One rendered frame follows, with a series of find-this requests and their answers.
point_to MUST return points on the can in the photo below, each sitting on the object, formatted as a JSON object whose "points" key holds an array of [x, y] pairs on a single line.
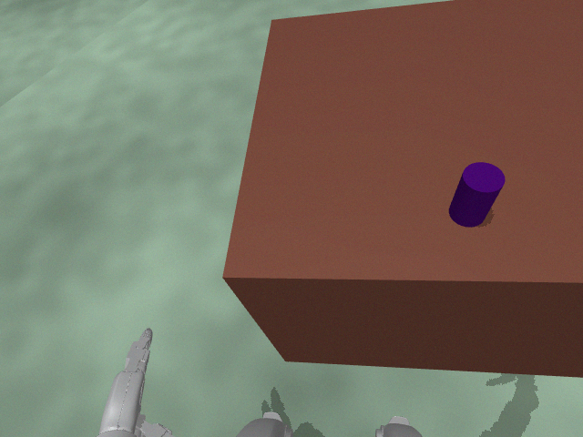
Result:
{"points": [[476, 192]]}

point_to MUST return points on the left robot hand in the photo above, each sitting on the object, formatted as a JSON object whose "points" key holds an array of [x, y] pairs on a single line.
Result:
{"points": [[122, 410]]}

